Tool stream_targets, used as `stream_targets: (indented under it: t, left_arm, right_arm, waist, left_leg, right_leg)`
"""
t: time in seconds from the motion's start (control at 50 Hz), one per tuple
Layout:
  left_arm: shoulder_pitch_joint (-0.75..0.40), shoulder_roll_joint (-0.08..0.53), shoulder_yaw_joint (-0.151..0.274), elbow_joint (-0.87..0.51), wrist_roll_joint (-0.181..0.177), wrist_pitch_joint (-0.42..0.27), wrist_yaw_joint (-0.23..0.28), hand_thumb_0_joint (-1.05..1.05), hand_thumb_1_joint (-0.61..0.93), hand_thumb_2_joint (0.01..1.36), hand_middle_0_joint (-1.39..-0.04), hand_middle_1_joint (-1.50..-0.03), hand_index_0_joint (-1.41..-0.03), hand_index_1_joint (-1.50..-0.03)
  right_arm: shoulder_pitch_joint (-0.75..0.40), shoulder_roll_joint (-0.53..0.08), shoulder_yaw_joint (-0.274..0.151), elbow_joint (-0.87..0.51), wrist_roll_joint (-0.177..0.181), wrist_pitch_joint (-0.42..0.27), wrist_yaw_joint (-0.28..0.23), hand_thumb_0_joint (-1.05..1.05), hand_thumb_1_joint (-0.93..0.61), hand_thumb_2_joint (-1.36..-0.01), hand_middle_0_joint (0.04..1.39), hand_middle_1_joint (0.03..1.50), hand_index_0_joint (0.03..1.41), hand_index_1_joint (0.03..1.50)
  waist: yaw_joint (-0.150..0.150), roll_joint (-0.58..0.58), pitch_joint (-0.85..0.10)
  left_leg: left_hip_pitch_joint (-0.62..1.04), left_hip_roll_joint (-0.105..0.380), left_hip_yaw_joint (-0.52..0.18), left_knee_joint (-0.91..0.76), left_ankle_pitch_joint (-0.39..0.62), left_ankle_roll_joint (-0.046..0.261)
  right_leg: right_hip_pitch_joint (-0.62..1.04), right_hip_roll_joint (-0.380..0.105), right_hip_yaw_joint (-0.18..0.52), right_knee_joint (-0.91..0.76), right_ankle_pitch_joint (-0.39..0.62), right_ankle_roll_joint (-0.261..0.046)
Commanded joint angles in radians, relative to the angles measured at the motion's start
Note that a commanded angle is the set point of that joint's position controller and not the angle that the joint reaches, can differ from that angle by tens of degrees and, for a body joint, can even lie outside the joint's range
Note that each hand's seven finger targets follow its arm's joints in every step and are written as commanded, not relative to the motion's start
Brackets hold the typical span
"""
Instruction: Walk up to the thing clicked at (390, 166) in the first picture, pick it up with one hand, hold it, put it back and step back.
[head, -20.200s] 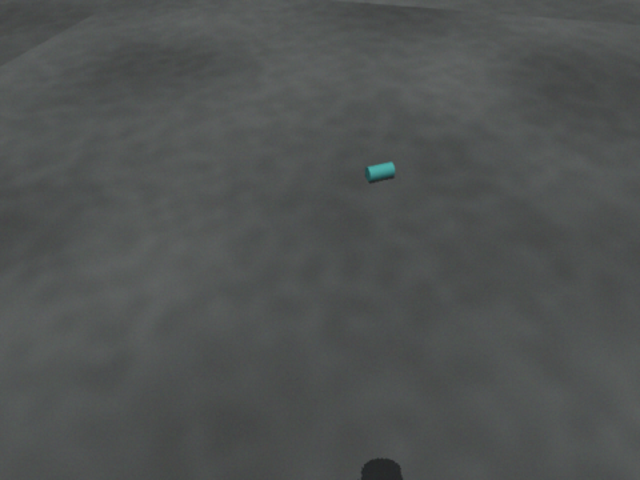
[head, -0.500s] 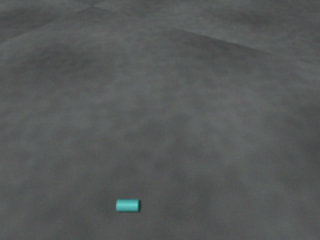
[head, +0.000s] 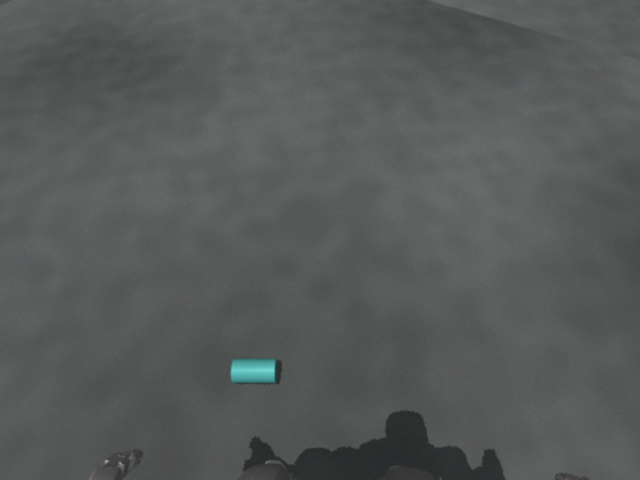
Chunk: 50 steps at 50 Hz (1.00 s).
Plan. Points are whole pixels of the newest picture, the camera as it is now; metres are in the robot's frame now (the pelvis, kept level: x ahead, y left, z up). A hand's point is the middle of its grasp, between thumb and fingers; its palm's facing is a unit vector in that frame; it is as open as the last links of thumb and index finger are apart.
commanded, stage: walk up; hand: left
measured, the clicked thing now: (254, 370) +0.45 +0.22 -0.72
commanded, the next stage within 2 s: none
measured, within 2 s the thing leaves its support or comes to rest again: neither
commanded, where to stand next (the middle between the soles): +0.06 -0.01 m, yaw -2 degrees
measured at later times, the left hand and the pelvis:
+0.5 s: hand out of the picture -0.02 +0.26 -0.13, palm faces -0.05 -0.90 -0.42, open 7.4 cm; pelvis -0.06 -0.01 +0.01, yaw -2 degrees
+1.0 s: hand out of the picture +0.06 +0.27 -0.15, palm faces -0.06 -0.92 -0.38, open 7.4 cm; pelvis -0.04 +0.00 +0.00, yaw -2 degrees
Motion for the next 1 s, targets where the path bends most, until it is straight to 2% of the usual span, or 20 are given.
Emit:
stream_targets:
  t: [0.0,0.02,0.04,0.12,0.22,0.26,0.28,0.3,0.32,0.38,0.5,0.54,0.58,0.6,0.62,0.64,0.7,0.84,0.92,0.98]
  left_arm:
    - [-0.007,0.190,0.068,-0.105,-0.037,0.017,0.020,0.000,0.900,0.900,-0.200,-0.300,-0.200,-0.300]
    - [0.016,0.206,0.081,-0.100,-0.035,0.033,0.030,0.000,0.900,0.900,-0.200,-0.300,-0.200,-0.300]
    - [0.018,0.217,0.083,-0.086,-0.026,0.040,0.036,0.000,0.900,0.900,-0.200,-0.300,-0.200,-0.300]
    - [0.091,0.228,0.089,-0.051,-0.025,0.030,0.029,0.000,0.900,0.900,-0.200,-0.300,-0.200,-0.300]
    - [0.106,0.207,0.087,-0.035,0.004,-0.046,0.010,0.000,0.900,0.900,-0.200,-0.300,-0.200,-0.300]
    - [0.208,0.202,0.093,0.024,0.019,-0.069,0.020,0.000,0.900,0.900,-0.200,-0.300,-0.200,-0.300]
    - [0.197,0.239,0.096,0.015,0.035,-0.087,0.027,0.000,0.900,0.900,-0.200,-0.300,-0.200,-0.300]
    - [0.151,0.347,0.117,-0.020,0.052,-0.098,0.033,0.000,0.900,0.900,-0.200,-0.300,-0.200,-0.300]
    - [0.094,0.420,0.125,-0.041,0.056,-0.097,0.034,0.000,0.900,0.900,-0.200,-0.300,-0.200,-0.300]
    - [0.050,0.299,0.104,-0.042,0.038,-0.120,0.035,0.000,0.900,0.900,-0.200,-0.300,-0.200,-0.300]
    - [0.264,0.343,0.132,-0.052,0.039,-0.122,-0.009,0.000,0.900,0.900,-0.200,-0.300,-0.200,-0.300]
    - [0.236,0.334,0.122,-0.079,0.034,-0.114,-0.019,0.000,0.900,0.900,-0.200,-0.300,-0.200,-0.300]
    - [0.159,0.296,0.101,-0.110,0.024,-0.103,-0.028,0.000,0.900,0.900,-0.200,-0.300,-0.200,-0.300]
    - [0.177,0.230,0.081,-0.123,0.014,-0.099,-0.027,0.000,0.900,0.900,-0.200,-0.300,-0.200,-0.300]
    - [0.173,0.152,0.059,-0.153,0.005,-0.098,-0.025,0.000,0.900,0.900,-0.200,-0.300,-0.200,-0.300]
    - [0.156,0.273,0.085,-0.129,0.016,-0.085,-0.005,0.000,0.900,0.900,-0.200,-0.300,-0.200,-0.300]
    - [0.240,0.285,0.090,-0.083,0.005,-0.079,-0.018,0.000,0.900,0.900,-0.200,-0.300,-0.200,-0.300]
    - [0.214,0.221,0.082,-0.069,-0.023,-0.019,0.005,0.000,0.900,0.900,-0.200,-0.300,-0.200,-0.300]
    - [0.179,0.234,0.088,-0.087,-0.013,-0.013,0.005,0.000,0.900,0.900,-0.200,-0.300,-0.200,-0.300]
    - [0.183,0.247,0.099,-0.075,0.014,-0.025,0.006,0.000,0.900,0.900,-0.200,-0.300,-0.200,-0.300]
  right_arm:
    - [0.090,-0.287,-0.085,-0.065,-0.027,-0.016,-0.016,0.000,-0.900,-0.900,0.200,0.300,0.200,0.300]
    - [0.090,-0.336,-0.095,-0.079,-0.018,-0.016,-0.011,0.000,-0.900,-0.900,0.200,0.300,0.200,0.300]
    - [0.064,-0.329,-0.101,-0.083,-0.021,-0.014,-0.015,0.000,-0.900,-0.900,0.200,0.300,0.200,0.300]
    - [-0.079,-0.245,-0.079,-0.155,-0.031,-0.008,-0.022,0.000,-0.900,-0.900,0.200,0.300,0.200,0.300]
    - [0.013,-0.240,-0.081,-0.139,-0.054,0.000,0.016,0.000,-0.900,-0.900,0.200,0.300,0.200,0.300]
    - [-0.026,-0.226,-0.073,-0.147,-0.048,0.022,0.029,0.000,-0.900,-0.900,0.200,0.300,0.200,0.300]
    - [-0.020,-0.162,-0.051,-0.149,-0.037,0.026,0.033,0.000,-0.900,-0.900,0.200,0.300,0.200,0.300]
    - [-0.071,-0.121,-0.038,-0.179,-0.033,0.022,0.037,0.000,-0.900,-0.900,0.200,0.300,0.200,0.300]
    - [-0.134,-0.210,-0.067,-0.173,-0.032,0.024,0.022,0.000,-0.900,-0.900,0.200,0.300,0.200,0.300]
    - [-0.022,-0.192,-0.064,-0.111,-0.007,0.013,0.038,0.000,-0.900,-0.900,0.200,0.300,0.200,0.300]
    - [-0.102,-0.215,-0.079,-0.165,-0.033,-0.038,0.080,0.000,-0.900,-0.900,0.200,0.300,0.200,0.300]
    - [-0.042,-0.200,-0.081,-0.152,-0.026,-0.057,0.083,0.000,-0.900,-0.900,0.200,0.300,0.200,0.300]
    - [0.157,-0.189,-0.096,-0.094,-0.026,-0.074,0.071,0.000,-0.900,-0.900,0.200,0.300,0.200,0.300]
    - [0.264,-0.235,-0.120,-0.071,-0.036,-0.085,0.054,0.000,-0.900,-0.900,0.200,0.300,0.200,0.300]
    - [0.309,-0.338,-0.136,-0.083,-0.051,-0.096,0.042,0.000,-0.900,-0.900,0.200,0.300,0.200,0.300]
    - [0.282,-0.372,-0.144,-0.107,-0.023,-0.097,0.042,0.000,-0.900,-0.900,0.200,0.300,0.200,0.300]
    - [0.169,-0.289,-0.103,-0.147,-0.009,-0.111,0.028,0.000,-0.900,-0.900,0.200,0.300,0.200,0.300]
    - [0.039,-0.244,-0.063,-0.170,-0.012,-0.056,-0.004,0.000,-0.900,-0.900,0.200,0.300,0.200,0.300]
    - [0.024,-0.261,-0.073,-0.195,-0.003,-0.012,-0.005,0.000,-0.900,-0.900,0.200,0.300,0.200,0.300]
    - [0.020,-0.240,-0.061,-0.198,0.017,0.011,-0.003,0.000,-0.900,-0.900,0.200,0.300,0.200,0.300]
  waist:
    - [-0.007,0.117,-0.273]
    - [-0.024,0.192,-0.306]
    - [-0.015,0.173,-0.277]
    - [0.050,0.179,-0.238]
    - [-0.017,0.179,-0.330]
    - [0.042,0.135,-0.266]
    - [0.045,0.032,-0.220]
    - [0.062,-0.166,-0.150]
    - [0.077,-0.154,-0.095]
    - [0.000,-0.093,-0.118]
    - [0.112,-0.194,-0.083]
    - [0.080,-0.200,-0.105]
    - [-0.039,-0.150,-0.179]
    - [-0.088,0.011,-0.252]
    - [-0.090,0.237,-0.246]
    - [-0.083,0.061,-0.200]
    - [0.007,0.017,-0.078]
    - [0.043,0.200,-0.081]
    - [0.029,0.205,-0.201]
    - [0.051,0.098,-0.243]
  left_leg:
    - [0.146,0.284,-0.315,-0.229,0.741,0.176]
    - [0.128,0.408,-0.433,-0.244,0.860,0.287]
    - [0.073,0.418,-0.468,-0.264,0.728,0.312]
    - [0.074,0.287,-0.220,-0.186,0.601,0.252]
    - [0.201,0.215,-0.195,-0.161,0.093,0.211]
    - [0.019,0.172,-0.137,-0.068,-0.002,0.160]
    - [-0.114,0.126,-0.105,0.035,-0.041,0.100]
    - [-0.274,-0.010,-0.066,0.129,-0.256,0.023]
    - [-0.147,0.022,-0.179,0.275,-0.294,0.007]
    - [-0.163,0.008,-0.160,0.266,-0.154,-0.008]
    - [-0.228,0.028,-0.014,0.063,-0.211,0.003]
    - [-0.098,0.020,0.016,-0.069,-0.166,0.013]
    - [0.256,-0.022,0.071,-0.270,0.009,0.025]
    - [0.484,0.039,-0.057,-0.328,-0.008,0.046]
    - [0.554,0.336,-0.564,-0.426,-0.154,0.141]
    - [0.368,0.437,-0.628,-0.423,-0.197,0.239]
    - [0.253,0.328,-0.383,-0.411,-0.111,0.211]
    - [0.014,0.263,-0.055,-0.245,0.846,0.211]
    - [0.110,0.239,-0.085,-0.126,0.634,0.175]
    - [0.065,0.186,-0.076,0.041,0.460,0.108]
  right_leg:
    - [-0.066,0.063,0.060,0.292,0.072,-0.016]
    - [-0.061,0.122,0.145,0.487,-0.378,-0.016]
    - [-0.081,0.116,0.208,0.612,-0.372,-0.018]
    - [-0.150,0.089,0.189,0.630,-0.251,0.001]
    - [0.001,0.068,0.037,-0.004,-0.245,0.020]
    - [0.175,0.082,0.013,-0.272,-0.031,0.003]
    - [0.220,-0.013,0.219,-0.339,-0.079,-0.025]
    - [0.092,-0.280,0.621,-0.425,-0.207,-0.140]
    - [-0.120,-0.389,0.699,-0.419,-0.136,-0.261]
    - [0.083,-0.207,0.348,-0.306,0.216,-0.167]
    - [0.228,-0.231,0.386,-0.368,-0.144,-0.213]
    - [0.177,-0.209,0.319,-0.319,-0.020,-0.202]
    - [0.007,-0.130,0.179,-0.121,0.155,-0.142]
    - [-0.147,-0.057,0.097,0.152,0.194,-0.087]
    - [-0.430,0.111,0.078,0.378,-0.176,-0.029]
    - [-0.377,0.029,0.202,0.425,-0.230,-0.047]
    - [-0.355,-0.022,0.231,0.418,-0.104,-0.041]
    - [-0.091,0.060,0.116,0.322,-0.063,0.011]
    - [-0.046,0.039,0.056,0.118,-0.030,0.003]
    - [0.088,0.032,0.055,-0.171,0.244,-0.020]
